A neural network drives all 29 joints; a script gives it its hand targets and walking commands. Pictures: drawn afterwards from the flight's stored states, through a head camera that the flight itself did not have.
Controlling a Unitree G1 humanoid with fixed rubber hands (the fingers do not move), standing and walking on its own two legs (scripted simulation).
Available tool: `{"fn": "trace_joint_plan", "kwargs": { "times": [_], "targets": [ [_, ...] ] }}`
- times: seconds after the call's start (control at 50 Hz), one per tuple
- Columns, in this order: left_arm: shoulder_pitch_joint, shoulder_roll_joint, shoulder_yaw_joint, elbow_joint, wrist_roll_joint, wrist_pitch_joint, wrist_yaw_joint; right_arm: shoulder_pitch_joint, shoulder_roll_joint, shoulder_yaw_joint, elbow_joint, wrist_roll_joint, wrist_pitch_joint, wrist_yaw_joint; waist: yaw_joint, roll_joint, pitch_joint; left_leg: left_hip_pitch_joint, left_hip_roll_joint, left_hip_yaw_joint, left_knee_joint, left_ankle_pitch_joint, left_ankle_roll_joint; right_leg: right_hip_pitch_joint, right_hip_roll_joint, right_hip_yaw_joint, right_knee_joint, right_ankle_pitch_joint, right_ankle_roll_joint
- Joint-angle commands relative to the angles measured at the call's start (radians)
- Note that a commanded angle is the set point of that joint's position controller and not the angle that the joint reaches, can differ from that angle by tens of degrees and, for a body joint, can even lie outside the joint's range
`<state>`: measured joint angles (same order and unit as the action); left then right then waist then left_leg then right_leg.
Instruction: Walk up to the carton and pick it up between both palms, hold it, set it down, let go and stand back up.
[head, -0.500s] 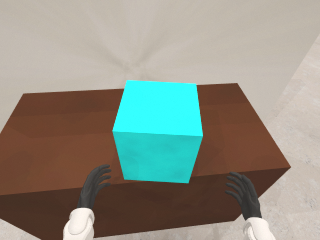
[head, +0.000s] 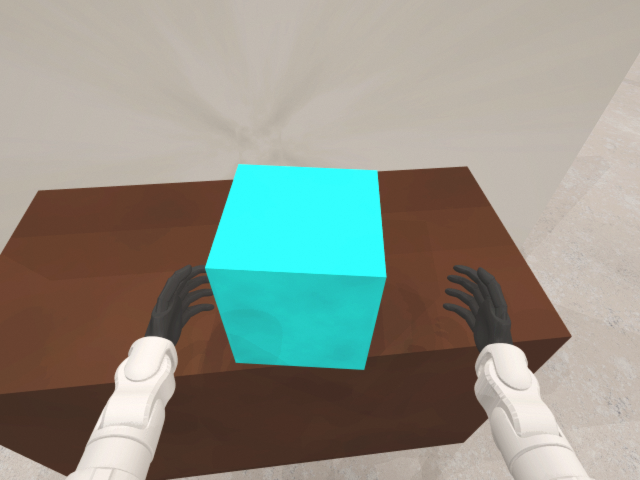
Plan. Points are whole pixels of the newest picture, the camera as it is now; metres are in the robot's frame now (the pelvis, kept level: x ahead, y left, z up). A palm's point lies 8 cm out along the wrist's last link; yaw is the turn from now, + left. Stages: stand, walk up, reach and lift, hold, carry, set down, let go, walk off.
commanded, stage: reach and lift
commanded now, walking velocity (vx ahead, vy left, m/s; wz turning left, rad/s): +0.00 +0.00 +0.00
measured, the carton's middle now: (303, 270) +0.42 +0.04 +0.00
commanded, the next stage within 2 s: none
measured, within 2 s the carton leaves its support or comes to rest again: neither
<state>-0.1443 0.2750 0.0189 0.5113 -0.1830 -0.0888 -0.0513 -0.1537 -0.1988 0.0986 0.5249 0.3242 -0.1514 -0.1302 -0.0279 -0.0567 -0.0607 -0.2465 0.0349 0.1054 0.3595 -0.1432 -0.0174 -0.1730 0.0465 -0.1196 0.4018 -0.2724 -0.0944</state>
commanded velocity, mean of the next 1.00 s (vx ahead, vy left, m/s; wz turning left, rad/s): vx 0.00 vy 0.00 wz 0.00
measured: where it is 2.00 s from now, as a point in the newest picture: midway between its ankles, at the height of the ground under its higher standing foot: outside the picture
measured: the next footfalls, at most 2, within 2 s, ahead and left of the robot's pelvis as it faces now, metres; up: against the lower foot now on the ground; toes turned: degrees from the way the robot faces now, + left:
none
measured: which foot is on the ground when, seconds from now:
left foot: down 0.00-1.00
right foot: down 0.00-1.00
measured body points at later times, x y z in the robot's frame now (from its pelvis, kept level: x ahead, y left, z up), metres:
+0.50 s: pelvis -0.02 +0.02 +0.00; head +0.00 +0.03 +0.45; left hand +0.39 +0.20 +0.10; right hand +0.36 -0.21 +0.10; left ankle +0.02 +0.14 -0.74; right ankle -0.03 -0.04 -0.74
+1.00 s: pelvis -0.02 +0.02 +0.00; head +0.01 +0.04 +0.45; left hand +0.45 +0.19 +0.16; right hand +0.41 -0.20 +0.16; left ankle +0.02 +0.14 -0.74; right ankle -0.03 -0.04 -0.74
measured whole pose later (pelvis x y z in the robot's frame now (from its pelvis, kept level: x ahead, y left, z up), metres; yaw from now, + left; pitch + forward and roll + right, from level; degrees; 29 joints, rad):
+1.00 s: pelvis -0.02 +0.02 +0.00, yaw -1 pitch +8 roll +0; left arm -0.91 0.31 0.06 0.73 -0.18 0.41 0.05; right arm -0.87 -0.34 0.01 0.83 0.39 0.26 -0.09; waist -0.05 -0.03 -0.10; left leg -0.41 0.05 0.12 0.38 -0.11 0.01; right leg -0.31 0.06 -0.10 0.36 -0.19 -0.07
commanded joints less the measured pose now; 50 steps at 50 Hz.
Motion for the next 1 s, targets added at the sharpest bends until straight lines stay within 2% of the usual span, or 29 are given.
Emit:
{"fn": "trace_joint_plan", "kwargs": {
  "times": [0.0,0.04,0.06,0.14,0.16,0.22,0.26,0.28,0.3,0.38,0.4,0.46,0.54,0.58,0.6,0.64,0.72,0.8,0.82,0.84,0.98],
  "targets": [
    [-0.254,0.123,0.075,-0.228,0.020,0.043,-0.022,-0.246,-0.112,-0.040,-0.207,-0.010,0.020,-0.005,-0.005,0.031,-0.263,0.257,-0.032,-0.124,0.011,0.219,0.038,0.027,-0.114,0.215,-0.063,0.661,0.142],
    [-0.285,0.114,0.086,-0.218,0.023,0.078,-0.030,-0.281,-0.120,-0.053,-0.232,-0.015,0.047,-0.008,0.001,0.022,-0.240,0.255,-0.019,-0.129,0.004,0.180,0.049,0.019,-0.126,0.222,-0.078,0.593,0.142],
    [-0.308,0.113,0.089,-0.220,0.022,0.091,-0.031,-0.290,-0.111,-0.057,-0.238,-0.031,0.061,-0.009,-0.003,-0.002,-0.213,0.235,-0.021,-0.127,-0.006,0.152,0.051,0.009,-0.118,0.218,-0.089,0.572,0.138],
    [-0.456,0.118,0.090,-0.203,0.007,0.132,-0.009,-0.407,-0.133,-0.093,-0.258,-0.033,0.110,-0.006,-0.010,0.002,-0.214,0.234,-0.009,-0.122,-0.017,0.070,0.058,-0.053,-0.103,0.205,-0.105,0.382,0.134],
    [-0.481,0.123,0.090,-0.208,0.001,0.137,-0.001,-0.420,-0.139,-0.107,-0.266,-0.037,0.118,-0.003,-0.004,-0.001,-0.222,0.235,-0.007,-0.121,-0.013,0.079,0.057,-0.069,-0.093,0.197,-0.107,0.372,0.130],
    [-0.571,0.113,0.072,-0.209,-0.014,0.154,0.021,-0.508,-0.156,-0.116,-0.270,-0.019,0.143,0.011,-0.006,0.030,-0.286,0.265,0.000,-0.132,0.002,0.109,0.054,-0.100,-0.081,0.186,-0.096,0.345,0.126],
    [-0.641,0.106,0.058,-0.206,-0.015,0.178,0.041,-0.572,-0.186,-0.134,-0.230,-0.018,0.165,0.022,-0.007,0.066,-0.338,0.301,0.002,-0.132,0.014,0.120,0.046,-0.135,-0.069,0.177,-0.089,0.318,0.111],
    [-0.672,0.109,0.054,-0.209,-0.016,0.190,0.050,-0.601,-0.198,-0.138,-0.236,-0.013,0.174,0.025,-0.015,0.071,-0.365,0.310,0.005,-0.133,0.021,0.128,0.039,-0.148,-0.063,0.169,-0.087,0.317,0.108],
    [-0.668,0.104,0.057,-0.216,-0.013,0.204,0.058,-0.600,-0.209,-0.142,-0.210,-0.002,0.183,0.033,-0.006,0.098,-0.392,0.337,0.007,-0.137,0.030,0.155,0.035,-0.164,-0.062,0.173,-0.088,0.337,0.106],
    [-0.778,0.115,0.066,-0.182,0.001,0.271,0.072,-0.705,-0.251,-0.155,-0.120,0.024,0.235,0.044,-0.011,0.098,-0.442,0.352,0.003,-0.130,0.048,0.177,0.030,-0.187,-0.041,0.154,-0.084,0.335,0.106],
    [-0.790,0.121,0.070,-0.186,0.005,0.285,0.076,-0.724,-0.270,-0.154,-0.114,0.021,0.242,0.046,-0.005,0.111,-0.468,0.360,0.009,-0.130,0.055,0.200,0.023,-0.183,-0.037,0.153,-0.075,0.367,0.107],
    [-0.830,0.127,0.088,-0.136,0.020,0.329,0.078,-0.781,-0.280,-0.141,-0.029,0.042,0.273,0.058,0.003,0.092,-0.467,0.361,0.007,-0.131,0.053,0.235,0.032,-0.169,-0.026,0.141,-0.076,0.388,0.109],
    [-0.911,0.139,0.103,-0.112,0.016,0.360,0.081,-0.891,-0.307,-0.138,-0.008,0.054,0.293,0.064,-0.002,0.060,-0.512,0.341,0.003,-0.126,0.055,0.238,0.037,-0.137,-0.026,0.140,-0.074,0.433,0.114],
    [-0.916,0.144,0.108,-0.070,0.017,0.369,0.078,-0.914,-0.297,-0.124,0.011,0.061,0.298,0.064,0.001,0.027,-0.502,0.319,-0.004,-0.120,0.047,0.235,0.046,-0.117,-0.026,0.140,-0.076,0.454,0.122],
    [-0.944,0.143,0.111,-0.076,0.018,0.371,0.078,-0.952,-0.302,-0.129,-0.007,0.058,0.299,0.061,0.004,0.027,-0.527,0.318,-0.005,-0.121,0.053,0.249,0.046,-0.103,-0.023,0.137,-0.073,0.473,0.127],
    [-0.983,0.156,0.116,-0.088,0.014,0.379,0.081,-0.985,-0.308,-0.139,-0.009,0.058,0.302,0.054,-0.009,0.033,-0.570,0.318,-0.010,-0.120,0.061,0.264,0.042,-0.087,-0.026,0.138,-0.068,0.517,0.130],
    [-1.059,0.168,0.110,-0.056,0.022,0.408,0.072,-1.045,-0.317,-0.137,0.032,0.060,0.325,0.038,-0.024,0.047,-0.549,0.313,-0.014,-0.117,0.064,0.281,0.037,-0.074,-0.022,0.135,-0.067,0.569,0.143],
    [-1.144,0.169,0.098,-0.034,0.014,0.433,0.082,-1.122,-0.335,-0.138,0.065,0.065,0.340,0.036,-0.020,0.080,-0.554,0.326,-0.008,-0.117,0.069,0.274,0.030,-0.102,-0.021,0.130,-0.071,0.536,0.139],
    [-1.150,0.171,0.088,-0.028,0.011,0.437,0.086,-1.121,-0.336,-0.145,0.081,0.063,0.344,0.037,-0.031,0.067,-0.569,0.340,-0.005,-0.123,0.071,0.266,0.029,-0.118,-0.018,0.123,-0.071,0.526,0.138],
    [-1.176,0.178,0.081,-0.020,0.006,0.443,0.090,-1.138,-0.338,-0.142,0.091,0.066,0.350,0.037,-0.033,0.083,-0.567,0.344,-0.004,-0.123,0.071,0.259,0.029,-0.137,-0.015,0.119,-0.074,0.506,0.138],
    [-1.309,0.191,0.067,0.067,-0.002,0.459,0.113,-1.273,-0.348,-0.149,0.166,0.064,0.380,0.042,-0.027,0.085,-0.630,0.318,-0.006,-0.124,0.084,0.231,0.031,-0.154,-0.023,0.126,-0.059,0.505,0.145]
  ]
}}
